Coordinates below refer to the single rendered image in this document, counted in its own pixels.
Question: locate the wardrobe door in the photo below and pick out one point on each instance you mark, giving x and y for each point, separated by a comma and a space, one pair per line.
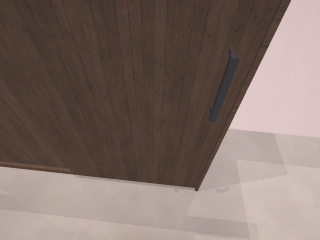
21, 140
122, 89

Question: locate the handle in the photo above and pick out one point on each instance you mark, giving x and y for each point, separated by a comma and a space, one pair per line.
224, 84

